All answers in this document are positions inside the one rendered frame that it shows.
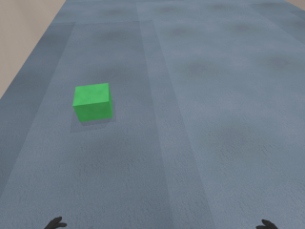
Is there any carton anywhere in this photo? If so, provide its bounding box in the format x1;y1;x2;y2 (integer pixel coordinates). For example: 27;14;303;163
72;83;113;122

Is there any robot right hand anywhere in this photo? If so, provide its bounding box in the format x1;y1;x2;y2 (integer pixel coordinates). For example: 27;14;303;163
255;219;278;229

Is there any robot left hand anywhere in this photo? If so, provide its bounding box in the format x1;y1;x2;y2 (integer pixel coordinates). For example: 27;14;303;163
45;217;67;229

